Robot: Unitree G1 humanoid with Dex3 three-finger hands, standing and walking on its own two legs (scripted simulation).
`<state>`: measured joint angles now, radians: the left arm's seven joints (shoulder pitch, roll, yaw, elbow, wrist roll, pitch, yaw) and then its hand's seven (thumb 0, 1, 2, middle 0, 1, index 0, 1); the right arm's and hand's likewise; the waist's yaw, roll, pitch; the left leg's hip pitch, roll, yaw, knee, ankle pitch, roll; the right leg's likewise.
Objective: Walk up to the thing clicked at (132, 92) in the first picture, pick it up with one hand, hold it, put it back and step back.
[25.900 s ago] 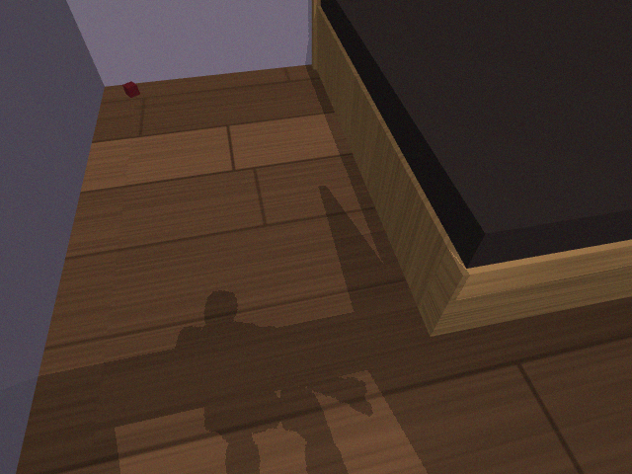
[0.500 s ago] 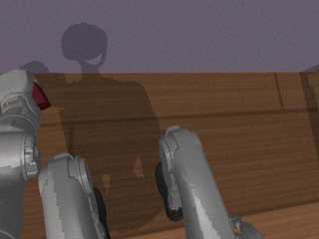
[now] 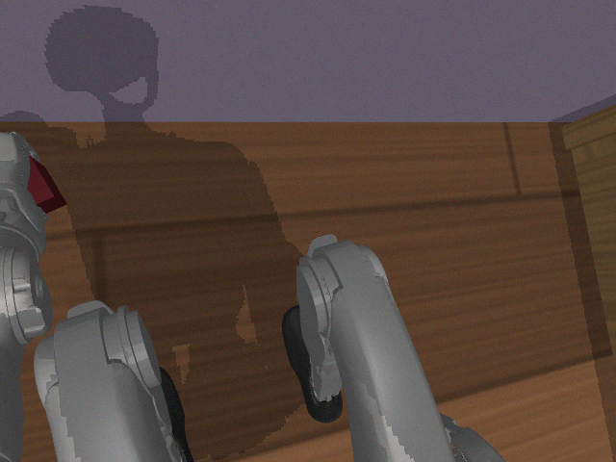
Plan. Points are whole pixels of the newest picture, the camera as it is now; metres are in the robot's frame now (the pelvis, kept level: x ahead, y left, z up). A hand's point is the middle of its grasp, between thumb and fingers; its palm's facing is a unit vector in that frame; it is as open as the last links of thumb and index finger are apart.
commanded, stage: rest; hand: left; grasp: from above
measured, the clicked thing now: (26, 191) +0.48 +0.25 -0.22
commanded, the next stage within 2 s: open in 1.32 s
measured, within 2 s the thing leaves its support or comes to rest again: rests again in 1.00 s
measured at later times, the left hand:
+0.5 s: hand (28, 200) +0.47 +0.25 -0.23, palm faces -0.40 -0.22 -0.89, open 8.9 cm
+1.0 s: hand (30, 202) +0.47 +0.25 -0.25, palm faces -0.41 -0.21 -0.89, open 8.9 cm
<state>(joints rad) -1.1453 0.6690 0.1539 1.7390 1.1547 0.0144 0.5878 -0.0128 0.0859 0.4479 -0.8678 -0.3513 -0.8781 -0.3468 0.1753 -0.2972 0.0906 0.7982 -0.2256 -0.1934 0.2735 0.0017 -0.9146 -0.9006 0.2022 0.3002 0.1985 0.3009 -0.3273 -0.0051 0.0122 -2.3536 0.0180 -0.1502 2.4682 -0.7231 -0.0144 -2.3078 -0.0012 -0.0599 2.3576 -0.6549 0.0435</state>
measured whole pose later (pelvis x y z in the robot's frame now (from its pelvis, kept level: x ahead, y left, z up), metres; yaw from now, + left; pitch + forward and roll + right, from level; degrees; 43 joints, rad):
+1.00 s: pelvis +0.00 +0.01 -0.01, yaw -4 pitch +31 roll -13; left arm -1.17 0.86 0.20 1.87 1.15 -0.01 0.70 -0.01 0.07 0.45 -0.89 -0.34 -0.90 -0.32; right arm 0.16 -0.33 0.21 0.75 -0.27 -0.28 0.37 0.00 -0.92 -0.90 0.20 0.30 0.20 0.30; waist -0.41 -0.07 0.14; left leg -2.36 0.02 -0.22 2.53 -0.74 0.00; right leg -2.28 0.02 -0.12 2.36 -0.64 0.06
